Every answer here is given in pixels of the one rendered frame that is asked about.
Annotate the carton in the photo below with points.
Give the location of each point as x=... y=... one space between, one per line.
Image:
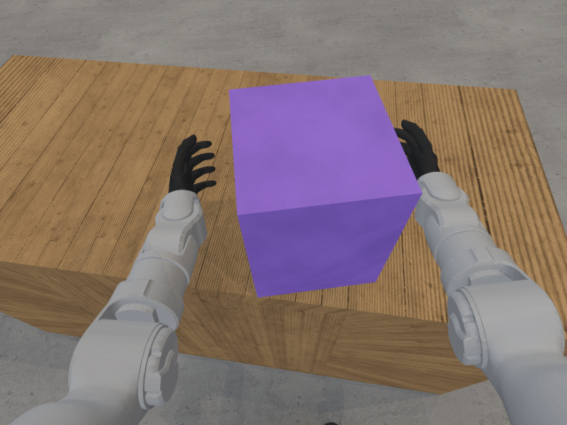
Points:
x=323 y=185

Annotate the left robot forearm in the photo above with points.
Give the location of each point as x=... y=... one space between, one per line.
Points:
x=154 y=289

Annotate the robot right hand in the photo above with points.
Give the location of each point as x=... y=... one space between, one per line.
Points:
x=417 y=148

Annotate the robot left hand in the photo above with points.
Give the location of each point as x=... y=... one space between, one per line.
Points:
x=182 y=176

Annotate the left robot upper arm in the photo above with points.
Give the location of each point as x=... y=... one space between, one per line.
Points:
x=121 y=370

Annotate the pedestal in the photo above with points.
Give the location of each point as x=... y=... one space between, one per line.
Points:
x=86 y=152

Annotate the right robot upper arm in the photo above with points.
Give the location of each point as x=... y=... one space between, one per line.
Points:
x=509 y=331

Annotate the right robot forearm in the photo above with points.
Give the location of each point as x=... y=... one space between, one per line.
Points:
x=460 y=244

